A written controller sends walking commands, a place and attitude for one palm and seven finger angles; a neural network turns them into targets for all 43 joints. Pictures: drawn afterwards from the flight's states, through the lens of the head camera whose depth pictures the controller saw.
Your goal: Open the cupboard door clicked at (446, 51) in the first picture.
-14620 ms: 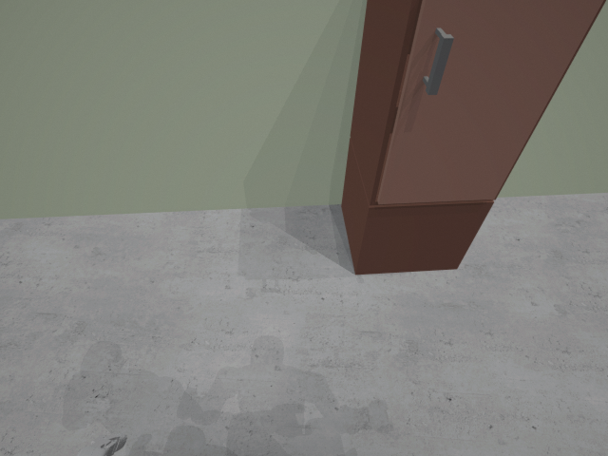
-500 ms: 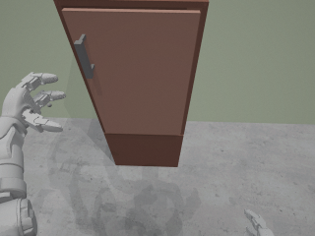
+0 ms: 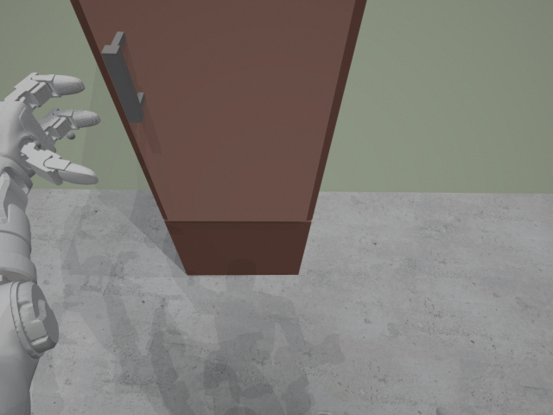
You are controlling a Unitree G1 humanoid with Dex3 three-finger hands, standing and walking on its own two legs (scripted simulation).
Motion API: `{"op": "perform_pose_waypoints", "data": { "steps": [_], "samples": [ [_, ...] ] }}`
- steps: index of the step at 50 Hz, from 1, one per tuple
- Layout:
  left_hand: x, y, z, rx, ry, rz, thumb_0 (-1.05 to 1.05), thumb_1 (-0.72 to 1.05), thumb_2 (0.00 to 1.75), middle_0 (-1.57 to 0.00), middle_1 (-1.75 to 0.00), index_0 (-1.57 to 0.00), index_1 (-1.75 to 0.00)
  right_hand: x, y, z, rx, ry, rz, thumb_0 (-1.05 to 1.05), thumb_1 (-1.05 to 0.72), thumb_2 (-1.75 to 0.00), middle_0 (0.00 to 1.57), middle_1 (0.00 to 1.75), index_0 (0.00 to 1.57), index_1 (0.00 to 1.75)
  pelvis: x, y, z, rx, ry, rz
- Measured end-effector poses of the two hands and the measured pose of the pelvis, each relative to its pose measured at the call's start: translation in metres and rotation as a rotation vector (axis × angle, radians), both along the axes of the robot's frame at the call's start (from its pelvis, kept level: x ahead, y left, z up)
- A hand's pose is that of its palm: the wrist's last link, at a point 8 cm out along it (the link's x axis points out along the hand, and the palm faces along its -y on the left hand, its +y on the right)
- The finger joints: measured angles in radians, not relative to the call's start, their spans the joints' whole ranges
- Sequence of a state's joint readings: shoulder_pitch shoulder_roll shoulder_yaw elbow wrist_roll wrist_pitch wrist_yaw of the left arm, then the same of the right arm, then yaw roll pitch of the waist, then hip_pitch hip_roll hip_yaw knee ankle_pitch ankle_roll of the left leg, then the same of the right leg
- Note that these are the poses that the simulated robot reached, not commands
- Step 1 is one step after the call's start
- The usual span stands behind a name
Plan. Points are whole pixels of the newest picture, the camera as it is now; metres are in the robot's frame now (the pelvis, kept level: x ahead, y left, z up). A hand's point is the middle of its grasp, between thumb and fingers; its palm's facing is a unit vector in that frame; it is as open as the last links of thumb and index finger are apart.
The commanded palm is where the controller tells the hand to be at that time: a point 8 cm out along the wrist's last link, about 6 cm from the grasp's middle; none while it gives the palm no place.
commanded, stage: move the hooked fingers beside the handle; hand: left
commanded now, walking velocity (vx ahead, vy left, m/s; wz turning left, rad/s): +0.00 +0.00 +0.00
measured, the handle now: (128, 79) +0.59 +0.23 +0.14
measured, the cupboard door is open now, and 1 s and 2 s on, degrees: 0 0 0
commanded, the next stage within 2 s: slide the fingers in behind the handle in 1.44 s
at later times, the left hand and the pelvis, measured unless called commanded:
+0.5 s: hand (72, 106) +0.50 +0.28 +0.15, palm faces -0.01 -1.00 +0.00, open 14.0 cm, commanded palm +0.50 +0.33 +0.14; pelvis +0.00 +0.01 -0.01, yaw +0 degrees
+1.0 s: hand (82, 93) +0.54 +0.28 +0.14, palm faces +0.01 -1.00 +0.01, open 13.9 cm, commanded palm +0.52 +0.33 +0.14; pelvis +0.02 +0.01 -0.01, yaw -2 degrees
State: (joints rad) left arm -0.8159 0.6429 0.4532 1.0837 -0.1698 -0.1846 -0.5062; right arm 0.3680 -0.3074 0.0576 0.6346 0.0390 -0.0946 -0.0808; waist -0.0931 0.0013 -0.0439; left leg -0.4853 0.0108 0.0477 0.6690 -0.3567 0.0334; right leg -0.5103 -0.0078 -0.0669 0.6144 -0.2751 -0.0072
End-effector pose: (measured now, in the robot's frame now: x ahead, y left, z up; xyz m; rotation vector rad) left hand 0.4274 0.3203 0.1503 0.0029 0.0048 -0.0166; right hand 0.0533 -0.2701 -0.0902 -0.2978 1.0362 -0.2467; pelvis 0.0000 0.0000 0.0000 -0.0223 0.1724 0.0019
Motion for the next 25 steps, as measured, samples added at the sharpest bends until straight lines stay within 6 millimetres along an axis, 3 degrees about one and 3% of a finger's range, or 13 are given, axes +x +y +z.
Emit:
{"op": "perform_pose_waypoints", "data": {
  "steps": [12, 25],
  "samples": [
    [0.023, 0.015, 0.003, 0.008, -0.016, 0.018, -0.01, -0.5, 0.3, -0.3, -1.2, -0.3, -1.2, -0.032, 0.008, -0.005, 0.007, 0.145, -0.055, 0.0, -0.9, -0.9, 0.2, 0.3, 0.2, 0.3, 0.005, 0.007, -0.002, -0.01, 0.038, -0.006],
    [0.052, 0.012, 0.004, -0.005, 0.02, 0.01, -0.01, -0.5, 0.3, -0.3, -1.2, -0.3, -1.2, -0.057, 0.005, -0.004, -0.018, 0.241, -0.097, 0.0, -0.9, -0.9, 0.2, 0.3, 0.2, 0.3, 0.002, 0.008, -0.006, -0.02, 0.082, 0.001]
  ]
}}
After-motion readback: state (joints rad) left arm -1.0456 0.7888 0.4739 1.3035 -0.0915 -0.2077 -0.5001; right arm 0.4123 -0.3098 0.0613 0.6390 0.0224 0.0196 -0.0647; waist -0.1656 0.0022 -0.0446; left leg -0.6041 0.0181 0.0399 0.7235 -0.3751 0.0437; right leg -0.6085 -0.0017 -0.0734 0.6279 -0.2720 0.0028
